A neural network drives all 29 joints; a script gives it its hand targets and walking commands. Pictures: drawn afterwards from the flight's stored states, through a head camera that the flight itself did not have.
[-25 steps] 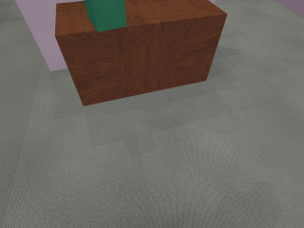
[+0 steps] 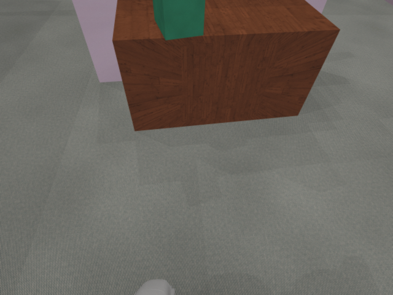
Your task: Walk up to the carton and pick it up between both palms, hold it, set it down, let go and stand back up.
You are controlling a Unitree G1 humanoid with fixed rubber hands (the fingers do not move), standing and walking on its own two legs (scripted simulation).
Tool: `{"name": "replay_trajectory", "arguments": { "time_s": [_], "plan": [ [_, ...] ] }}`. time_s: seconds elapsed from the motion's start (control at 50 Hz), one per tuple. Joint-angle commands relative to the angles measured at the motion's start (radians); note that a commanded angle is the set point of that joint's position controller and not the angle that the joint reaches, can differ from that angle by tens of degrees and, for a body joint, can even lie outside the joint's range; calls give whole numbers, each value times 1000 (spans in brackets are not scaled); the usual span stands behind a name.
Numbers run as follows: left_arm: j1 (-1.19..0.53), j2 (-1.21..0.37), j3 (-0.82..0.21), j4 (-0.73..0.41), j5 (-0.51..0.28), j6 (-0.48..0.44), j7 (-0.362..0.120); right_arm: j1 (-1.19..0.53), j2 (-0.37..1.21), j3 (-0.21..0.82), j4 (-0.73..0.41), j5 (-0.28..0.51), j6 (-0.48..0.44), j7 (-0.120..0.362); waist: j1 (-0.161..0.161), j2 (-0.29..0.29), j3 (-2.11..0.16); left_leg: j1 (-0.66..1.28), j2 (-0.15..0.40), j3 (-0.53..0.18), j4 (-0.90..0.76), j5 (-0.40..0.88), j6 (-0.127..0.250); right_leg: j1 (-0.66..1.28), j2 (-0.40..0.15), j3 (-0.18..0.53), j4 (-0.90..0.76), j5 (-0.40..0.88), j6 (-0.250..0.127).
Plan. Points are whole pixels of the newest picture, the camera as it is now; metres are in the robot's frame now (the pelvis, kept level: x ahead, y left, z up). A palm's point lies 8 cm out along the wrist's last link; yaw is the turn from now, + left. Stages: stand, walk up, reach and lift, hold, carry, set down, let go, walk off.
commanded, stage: walk up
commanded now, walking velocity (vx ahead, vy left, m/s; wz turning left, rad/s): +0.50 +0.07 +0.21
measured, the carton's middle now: (177, 4) +1.39 +0.19 +0.00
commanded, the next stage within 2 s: none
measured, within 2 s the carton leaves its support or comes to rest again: neither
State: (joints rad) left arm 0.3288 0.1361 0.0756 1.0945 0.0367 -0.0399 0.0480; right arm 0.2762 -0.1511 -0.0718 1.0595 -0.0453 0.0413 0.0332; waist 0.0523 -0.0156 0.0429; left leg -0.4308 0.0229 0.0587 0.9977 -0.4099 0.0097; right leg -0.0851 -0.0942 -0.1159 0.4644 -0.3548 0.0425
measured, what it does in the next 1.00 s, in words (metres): walks ahead: left foot, then right foot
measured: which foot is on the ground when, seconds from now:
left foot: up 0.00-0.12, down 0.14-0.74, up 0.76-1.00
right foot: down 0.00-0.16, up 0.18-0.64, down 0.66-1.00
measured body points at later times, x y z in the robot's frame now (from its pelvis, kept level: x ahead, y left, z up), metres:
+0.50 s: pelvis +0.23 +0.08 -0.01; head +0.22 +0.08 +0.44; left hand +0.36 +0.32 -0.13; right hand +0.12 -0.10 -0.16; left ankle +0.11 +0.18 -0.74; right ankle +0.35 -0.05 -0.65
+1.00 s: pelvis +0.57 +0.04 +0.00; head +0.59 +0.03 +0.45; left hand +0.43 +0.26 -0.14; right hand +0.73 -0.22 -0.13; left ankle +0.58 +0.18 -0.63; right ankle +0.52 -0.08 -0.74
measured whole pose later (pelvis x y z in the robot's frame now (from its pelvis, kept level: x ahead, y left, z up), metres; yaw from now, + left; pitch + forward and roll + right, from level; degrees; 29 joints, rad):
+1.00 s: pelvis +0.57 +0.04 +0.00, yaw +4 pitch -2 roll +1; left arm 0.47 0.18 0.07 1.16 0.03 -0.09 0.02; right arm 0.09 -0.29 -0.12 0.99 -0.04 -0.04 0.01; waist 0.10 0.02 0.07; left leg -0.59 0.06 0.00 1.25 -0.27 0.01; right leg -0.09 -0.07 -0.16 0.48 -0.34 0.01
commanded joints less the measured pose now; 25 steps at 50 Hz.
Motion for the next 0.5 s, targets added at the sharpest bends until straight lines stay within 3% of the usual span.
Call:
{"name": "replay_trajectory", "arguments": {
  "time_s": [0.0, 0.02, 0.04, 0.06, 0.08, 0.1, 0.12, 0.14, 0.16, 0.18, 0.2, 0.22, 0.24, 0.26, 0.28, 0.32, 0.36, 0.42, 0.46, 0.48],
  "plan": [
    [-79, 174, 27, -35, 4, -45, -3, 24, -8, -13, -87, 24, -72, 23, -117, -170, 109, 0, 81, -40, -232, 72, 11, -133, -214, 136, -345, -181, -92],
    [-113, 165, 25, -28, -3, -43, -5, 59, -54, -25, -89, 24, -79, 22, -154, -260, 71, 131, 63, 7, -296, 45, 3, -177, -111, 31, -261, -197, -85],
    [-116, 166, 26, -25, 3, -42, -7, 109, -71, -35, -60, 22, -77, 15, -179, -207, 69, 250, 22, 81, -354, 79, -13, -245, -79, -22, -181, -215, -92],
    [-88, 170, 27, -10, 11, -40, -11, 171, -78, -44, -24, 18, -74, 5, -201, -131, 63, 383, -13, 134, -380, 116, -22, -315, -64, -43, -84, -207, -102],
    [-40, 170, 25, 11, 23, -41, -17, 259, -102, -59, 14, 13, -72, -7, -230, -19, 27, 509, -43, 174, -373, 105, -23, -361, -50, -55, 74, -127, -109],
    [27, 153, 18, 38, 29, -44, -27, 339, -121, -68, 41, 4, -73, -21, -260, 129, -10, 608, -39, 171, -364, 80, -27, -431, -32, -77, 286, -51, -109],
    [27, 104, 3, 29, 38, -45, -37, 435, -151, -66, 57, -11, -84, -34, -301, 343, -12, 645, 89, -11, -438, -64, -19, -600, 3, -58, 575, -276, -94],
    [85, 14, -20, -14, 13, -43, -47, 419, -212, -55, 15, -22, -91, -40, -223, 515, 2, 508, 379, -588, -746, -616, 36, -703, 62, 11, 794, -296, -58],
    [32, 57, -5, -75, 20, -24, -62, 342, -251, -63, 4, 18, -60, -46, -207, 503, 92, 299, 471, -880, -959, -921, 162, -665, 17, 51, 855, -253, -59],
    [-102, 107, 5, -145, 18, -20, -81, 246, -262, -61, -24, 28, -60, -37, -191, 476, 195, 156, 485, -1022, -1027, -855, 216, -657, 8, 75, 886, -219, -55],
    [-210, 127, 7, -178, 19, -29, -99, 226, -225, -43, -39, 34, -85, -27, -198, 414, 240, 127, 447, -992, -1027, -611, 205, -680, -3, 105, 911, -169, -51],
    [-209, 96, 0, -163, 18, -39, -109, 214, -205, -30, -56, 16, -109, -28, -180, 353, 242, 144, 413, -861, -963, -440, 178, -717, -36, 128, 957, -93, -55],
    [-155, 61, -8, -142, 11, -40, -108, 154, -206, -28, -77, -1, -116, -36, -139, 286, 227, 167, 403, -685, -875, -355, 148, -743, -76, 127, 971, -4, -58],
    [-94, 48, -14, -120, 2, -36, -103, 99, -202, -28, -87, 2, -114, -37, -105, 210, 189, 171, 376, -529, -814, -291, 119, -702, -80, 121, 929, 54, -59],
    [-45, 40, -19, -105, -10, -29, -97, 51, -204, -30, -98, 3, -115, -34, -67, 173, 150, 176, 355, -449, -789, -206, 108, -656, -67, 115, 879, 93, -56],
    [-45, 63, -15, -107, -25, -7, -79, 72, -159, -17, -84, 6, -130, -25, -38, 90, 141, 148, 332, -359, -802, -29, 91, -610, -54, 127, 816, 170, -50],
    [-113, 97, -1, -139, -27, 10, -73, 179, -102, 6, -38, 8, -139, -28, -59, 17, 180, 111, 320, -314, -831, 84, 99, -607, -47, 121, 769, 225, -40],
    [-210, 73, -4, -200, -18, 20, -78, 215, -110, 10, -11, 9, -152, -48, -51, 1, 228, 158, 329, -245, -852, 211, 132, -676, -49, 117, 621, 280, -21],
    [-257, 67, -10, -225, -25, 14, -89, 153, -128, 5, -27, 7, -158, -52, -35, 49, 234, 205, 283, -123, -869, 248, 108, -652, -57, 93, 421, 328, -20],
    [-288, 70, -12, -230, -28, 10, -94, 142, -128, 3, -31, 7, -160, -53, -47, 72, 236, 224, 257, -86, -872, 263, 96, -617, -56, 66, 322, 351, -21]
  ]
}}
